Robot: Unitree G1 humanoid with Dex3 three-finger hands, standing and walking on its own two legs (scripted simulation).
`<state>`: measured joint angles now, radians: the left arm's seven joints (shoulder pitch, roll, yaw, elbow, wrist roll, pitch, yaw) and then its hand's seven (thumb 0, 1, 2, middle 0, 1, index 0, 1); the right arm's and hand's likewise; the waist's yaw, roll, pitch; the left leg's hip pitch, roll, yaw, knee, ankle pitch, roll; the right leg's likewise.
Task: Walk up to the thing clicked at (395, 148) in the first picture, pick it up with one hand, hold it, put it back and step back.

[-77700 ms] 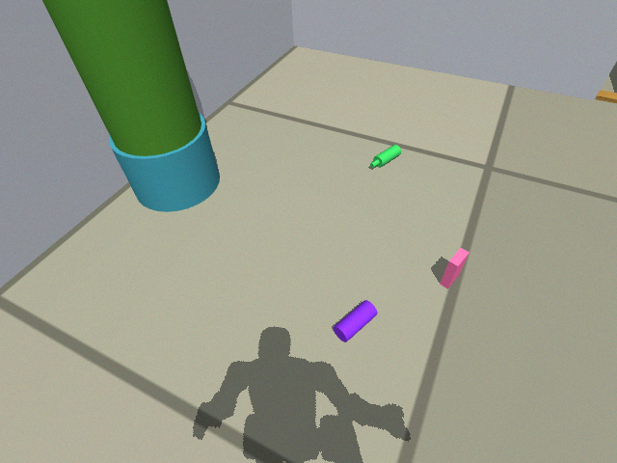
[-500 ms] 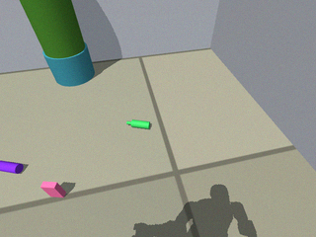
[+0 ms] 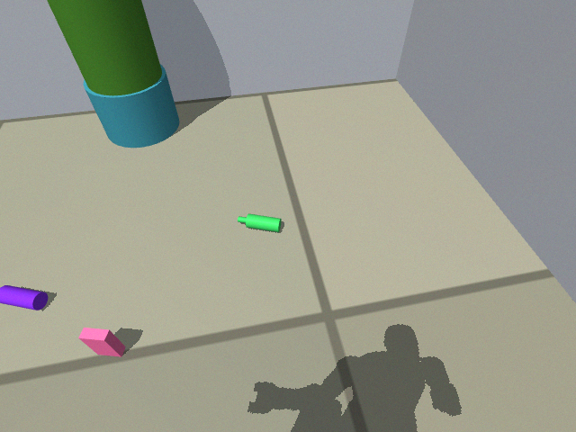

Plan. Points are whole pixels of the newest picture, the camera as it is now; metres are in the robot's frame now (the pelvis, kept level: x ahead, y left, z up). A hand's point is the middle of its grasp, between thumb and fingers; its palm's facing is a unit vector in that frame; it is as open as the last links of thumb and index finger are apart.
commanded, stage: step back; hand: left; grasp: from above
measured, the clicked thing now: (258, 222) +1.08 +0.22 -0.74
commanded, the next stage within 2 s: stand in 0.14 s
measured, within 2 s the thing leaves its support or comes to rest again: neither
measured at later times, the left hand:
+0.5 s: hand out of the picture +0.09 +0.24 -0.15, palm faces -0.02 -0.95 -0.32, open 7.4 cm
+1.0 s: hand out of the picture +0.04 +0.24 -0.15, palm faces -0.03 -0.94 -0.34, open 7.4 cm
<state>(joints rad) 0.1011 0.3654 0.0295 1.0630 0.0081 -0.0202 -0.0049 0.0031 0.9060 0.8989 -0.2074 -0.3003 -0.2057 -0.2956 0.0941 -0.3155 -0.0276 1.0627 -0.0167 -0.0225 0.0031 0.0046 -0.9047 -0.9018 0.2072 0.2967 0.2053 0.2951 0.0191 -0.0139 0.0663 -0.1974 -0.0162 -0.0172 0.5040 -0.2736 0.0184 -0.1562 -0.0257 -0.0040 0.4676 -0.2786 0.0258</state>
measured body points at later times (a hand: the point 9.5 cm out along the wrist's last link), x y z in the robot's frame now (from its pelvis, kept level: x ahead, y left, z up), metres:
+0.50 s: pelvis -0.01 -0.01 +0.01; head +0.01 +0.00 +0.46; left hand +0.09 +0.29 -0.12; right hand +0.10 -0.30 -0.12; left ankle +0.00 +0.11 -0.74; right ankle -0.02 -0.14 -0.74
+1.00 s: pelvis -0.02 -0.01 +0.01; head -0.01 -0.02 +0.46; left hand +0.04 +0.29 -0.12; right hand +0.05 -0.31 -0.13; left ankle +0.00 +0.11 -0.74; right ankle -0.02 -0.14 -0.74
